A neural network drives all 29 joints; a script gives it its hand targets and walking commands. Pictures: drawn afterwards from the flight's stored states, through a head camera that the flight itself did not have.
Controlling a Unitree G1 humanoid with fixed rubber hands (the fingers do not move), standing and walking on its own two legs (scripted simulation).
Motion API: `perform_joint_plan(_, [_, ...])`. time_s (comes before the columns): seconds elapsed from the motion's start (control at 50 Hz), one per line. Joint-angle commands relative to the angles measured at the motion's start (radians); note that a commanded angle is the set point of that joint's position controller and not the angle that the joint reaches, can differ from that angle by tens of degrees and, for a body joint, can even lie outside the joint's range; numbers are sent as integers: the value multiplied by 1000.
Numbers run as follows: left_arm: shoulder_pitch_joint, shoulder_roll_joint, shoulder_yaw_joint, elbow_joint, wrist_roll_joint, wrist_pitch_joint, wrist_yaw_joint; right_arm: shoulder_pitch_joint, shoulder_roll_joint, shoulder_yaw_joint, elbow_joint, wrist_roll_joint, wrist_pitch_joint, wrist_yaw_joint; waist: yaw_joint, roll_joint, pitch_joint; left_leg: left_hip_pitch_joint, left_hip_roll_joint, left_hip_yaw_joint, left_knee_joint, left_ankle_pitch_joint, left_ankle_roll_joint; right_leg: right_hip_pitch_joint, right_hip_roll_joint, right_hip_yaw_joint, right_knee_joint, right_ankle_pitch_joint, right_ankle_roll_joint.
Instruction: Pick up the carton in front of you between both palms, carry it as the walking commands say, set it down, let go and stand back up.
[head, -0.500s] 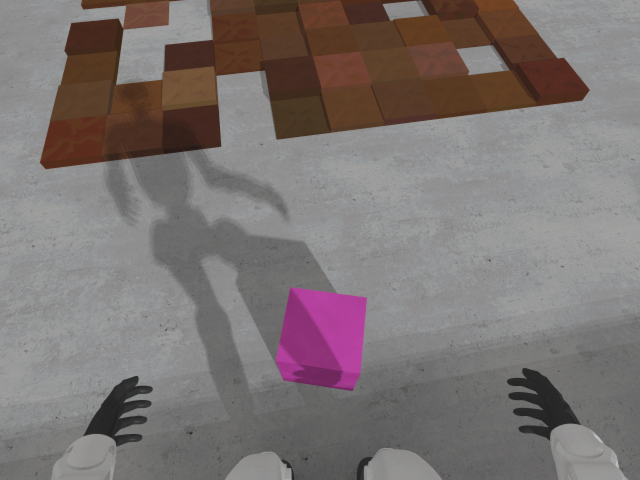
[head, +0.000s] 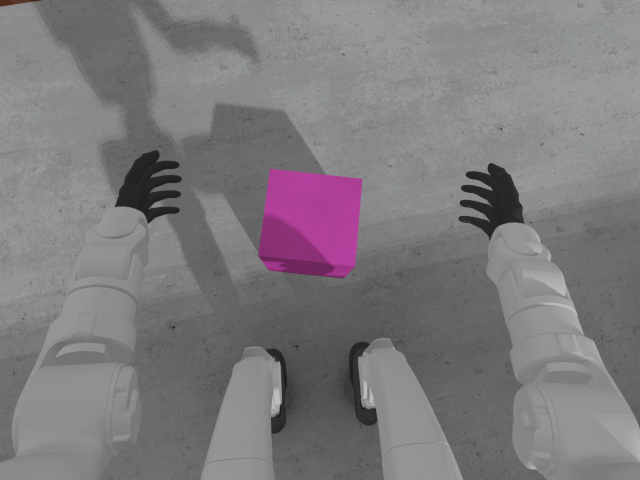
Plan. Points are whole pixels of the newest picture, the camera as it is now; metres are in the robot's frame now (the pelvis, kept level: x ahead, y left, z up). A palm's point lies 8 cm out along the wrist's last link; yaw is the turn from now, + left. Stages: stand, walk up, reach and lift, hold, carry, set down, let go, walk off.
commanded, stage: reach and lift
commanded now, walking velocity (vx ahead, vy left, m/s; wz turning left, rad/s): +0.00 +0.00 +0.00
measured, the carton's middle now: (310, 229) +0.50 -0.01 -0.56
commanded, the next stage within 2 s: none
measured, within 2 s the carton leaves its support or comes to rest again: neither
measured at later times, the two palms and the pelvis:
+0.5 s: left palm (191, 146) +0.55 +0.18 -0.17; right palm (437, 174) +0.49 -0.20 -0.17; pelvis +0.00 +0.01 -0.05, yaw -1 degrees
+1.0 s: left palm (225, 206) +0.53 +0.17 -0.41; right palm (402, 221) +0.47 -0.20 -0.41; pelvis -0.04 +0.00 -0.26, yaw -2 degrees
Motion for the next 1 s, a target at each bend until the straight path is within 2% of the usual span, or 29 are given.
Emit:
perform_joint_plan(0.0, [-394, 168, 30, -30, -5, -4, -4, -332, -110, -43, -71, 4, 4, -24, -13, 46, -762, 340, -44, -5, -101, 90, -20, 238, 49, -41, -88, 97, 34])
perform_joint_plan(0.1, [-632, 181, 47, 98, 19, 1, -22, -539, -83, -92, -4, -19, 17, -48, -36, 54, -819, 244, -53, 2, -84, -12, -24, 161, 57, -58, -68, -4, 38])
perform_joint_plan(0.2, [-814, 185, 86, 170, 67, -25, -33, -685, -49, -166, 19, -66, -10, -54, -53, 69, -897, 199, -67, -12, -59, 19, -21, 105, 65, -64, -39, 22, 44])
perform_joint_plan(0.26, [-856, 182, 110, 169, 105, -40, -28, -703, -35, -204, -3, -94, -29, -52, -57, 93, -1015, 259, -73, -18, -38, 131, -20, 102, 74, -74, -22, 116, 43])
perform_joint_plan(0.36, [-826, 122, 142, 126, 150, -75, -17, -636, -1, -241, -36, -127, -80, -32, -58, 130, -1124, 380, -76, -35, 22, 428, -19, -3, 91, -82, 5, 318, 35])
perform_joint_plan(0.44, [-750, 50, 174, 114, 176, -113, -9, -571, 40, -266, -15, -152, -133, -12, -49, 132, -1067, 286, -67, -55, 100, 565, -23, -169, 90, -72, 63, 390, 37])
perform_joint_plan(0.5, [-687, 16, 188, 127, 186, -135, 6, -529, 53, -277, 18, -166, -166, -5, -37, 122, -1027, 157, -61, -64, 181, 591, -24, -287, 87, -66, 144, 398, 44])
perform_joint_plan(0.56, [-650, 12, 187, 138, 180, -153, 25, -517, 53, -269, 40, -162, -187, -6, -21, 99, -1015, 12, -59, -63, 279, 557, -27, -377, 87, -61, 250, 371, 52])
perform_joint_plan(0.62, [-666, 45, 160, 123, 144, -169, 46, -547, 32, -230, 40, -126, -197, -17, -9, 79, -1052, -95, -63, -52, 381, 514, -27, -409, 90, -58, 358, 367, 58])
perform_joint_plan(0.72, [-759, 134, 42, 78, 11, -179, 78, -619, -40, -127, 37, -13, -196, -60, -30, 83, -1222, -173, -62, -22, 561, 432, -29, -354, 85, -60, 543, 381, 54])
perform_joint_plan(0.84, [-908, 202, -68, 65, -99, -155, 95, -749, -106, -44, 27, 103, -163, -99, -37, 140, -1278, -181, -45, 2, 706, 266, -34, -405, 75, -79, 684, 228, 46])
perform_joint_plan(0.9, [-984, 229, -93, 118, -124, -137, 100, -836, -119, -24, 62, 132, -142, -110, -34, 135, -1209, -256, -35, 4, 743, 127, -30, -424, 64, -82, 735, 120, 42])
perform_joint_plan(0.98, [-1053, 240, -114, 246, -141, -134, 99, -926, -121, -16, 167, 136, -138, -110, -29, 105, -1039, -380, -19, -7, 792, -16, -21, -476, 49, -73, 794, 1, 43])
